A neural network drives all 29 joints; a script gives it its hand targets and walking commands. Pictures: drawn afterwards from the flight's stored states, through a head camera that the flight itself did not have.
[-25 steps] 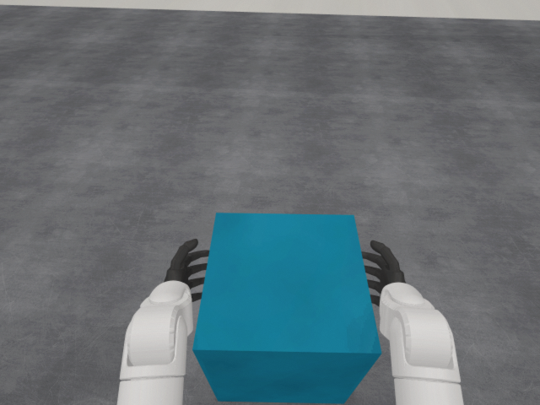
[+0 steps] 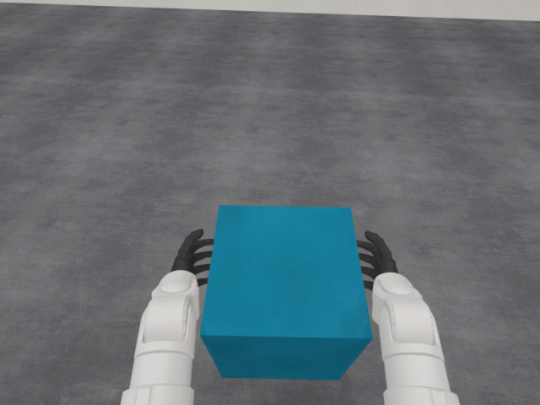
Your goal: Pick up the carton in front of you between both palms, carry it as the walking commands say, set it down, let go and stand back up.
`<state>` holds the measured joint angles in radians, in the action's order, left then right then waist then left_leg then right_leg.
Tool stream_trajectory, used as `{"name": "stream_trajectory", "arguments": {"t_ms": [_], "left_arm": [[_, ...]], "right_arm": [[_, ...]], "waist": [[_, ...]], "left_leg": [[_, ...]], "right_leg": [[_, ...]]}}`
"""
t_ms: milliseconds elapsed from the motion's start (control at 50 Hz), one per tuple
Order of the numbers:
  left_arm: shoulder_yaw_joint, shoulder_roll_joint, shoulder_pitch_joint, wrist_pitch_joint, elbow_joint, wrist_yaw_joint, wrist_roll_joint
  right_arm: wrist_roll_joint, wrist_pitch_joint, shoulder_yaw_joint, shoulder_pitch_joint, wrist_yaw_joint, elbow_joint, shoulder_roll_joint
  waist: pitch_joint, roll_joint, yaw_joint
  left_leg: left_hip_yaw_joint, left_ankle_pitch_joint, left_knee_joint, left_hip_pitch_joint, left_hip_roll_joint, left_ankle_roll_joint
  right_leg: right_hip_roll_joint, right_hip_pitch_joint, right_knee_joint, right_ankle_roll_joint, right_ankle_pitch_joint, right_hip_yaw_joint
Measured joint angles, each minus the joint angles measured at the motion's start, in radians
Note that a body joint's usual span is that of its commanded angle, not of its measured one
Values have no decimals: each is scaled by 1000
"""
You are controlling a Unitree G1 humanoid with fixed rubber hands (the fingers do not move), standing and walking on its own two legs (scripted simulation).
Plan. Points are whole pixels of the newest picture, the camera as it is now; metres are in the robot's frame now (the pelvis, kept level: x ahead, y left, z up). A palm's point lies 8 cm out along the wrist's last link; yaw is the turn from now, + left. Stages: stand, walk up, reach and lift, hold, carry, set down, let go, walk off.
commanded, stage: carry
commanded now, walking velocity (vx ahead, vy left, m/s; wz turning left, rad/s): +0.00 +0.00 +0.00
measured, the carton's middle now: (282, 297) +0.30 +0.00 -0.04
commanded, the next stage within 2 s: hold in 0.58 s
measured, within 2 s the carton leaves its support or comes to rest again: neither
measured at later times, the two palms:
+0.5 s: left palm (186, 289) +0.27 +0.14 +0.04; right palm (390, 292) +0.27 -0.16 +0.04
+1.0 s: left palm (204, 280) +0.28 +0.12 +0.04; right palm (414, 317) +0.23 -0.18 +0.05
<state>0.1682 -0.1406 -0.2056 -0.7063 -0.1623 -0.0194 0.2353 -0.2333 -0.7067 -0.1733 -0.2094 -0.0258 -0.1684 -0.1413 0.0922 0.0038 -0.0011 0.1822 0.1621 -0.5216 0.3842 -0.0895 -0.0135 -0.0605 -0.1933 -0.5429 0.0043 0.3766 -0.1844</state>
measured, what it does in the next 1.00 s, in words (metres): stands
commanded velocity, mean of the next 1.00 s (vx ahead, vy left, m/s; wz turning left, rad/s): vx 0.00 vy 0.00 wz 0.00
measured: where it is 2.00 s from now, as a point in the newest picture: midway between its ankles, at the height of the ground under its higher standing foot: outside the picture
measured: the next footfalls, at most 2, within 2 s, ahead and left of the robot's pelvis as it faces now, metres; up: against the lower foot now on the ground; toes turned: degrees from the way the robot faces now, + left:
none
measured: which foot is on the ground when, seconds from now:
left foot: down 0.00-1.00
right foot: down 0.00-1.00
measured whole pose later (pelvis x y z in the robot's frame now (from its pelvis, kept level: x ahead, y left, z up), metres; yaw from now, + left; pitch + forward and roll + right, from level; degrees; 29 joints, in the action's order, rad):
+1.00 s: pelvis -0.02 +0.02 +0.01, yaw -10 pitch -7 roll +0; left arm 0.17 -0.15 -0.23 -0.71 -0.20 -0.02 0.29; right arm -0.25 -0.67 -0.21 -0.24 0.00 -0.26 -0.15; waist -0.05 0.04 0.00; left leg 0.00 0.11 -0.36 0.14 -0.01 0.01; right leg 0.00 -0.04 -0.41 -0.01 0.26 0.06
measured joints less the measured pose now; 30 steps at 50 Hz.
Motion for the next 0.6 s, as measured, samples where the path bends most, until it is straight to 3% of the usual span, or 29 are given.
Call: {"name": "stream_trajectory", "arguments": {"t_ms": [600], "left_arm": [[-8,2,12,-29,19,-2,2]], "right_arm": [[-2,-22,8,8,3,8,1]], "waist": [[-29,4,-5]], "left_leg": [[-27,-43,22,-15,1,5]], "right_leg": [[13,-1,-7,17,-30,8]]}}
